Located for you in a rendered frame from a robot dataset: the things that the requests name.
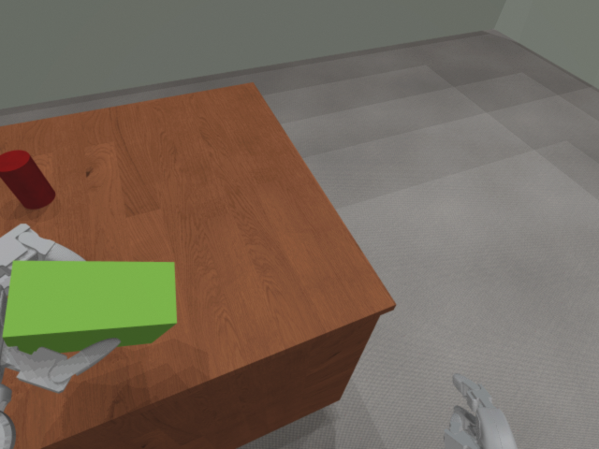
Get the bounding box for robot left hand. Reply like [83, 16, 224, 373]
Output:
[0, 224, 121, 394]

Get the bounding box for robot right hand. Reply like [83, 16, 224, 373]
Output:
[444, 373, 518, 449]

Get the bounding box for table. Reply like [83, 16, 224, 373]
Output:
[0, 82, 397, 449]

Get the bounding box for sponge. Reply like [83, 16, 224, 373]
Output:
[2, 261, 177, 355]

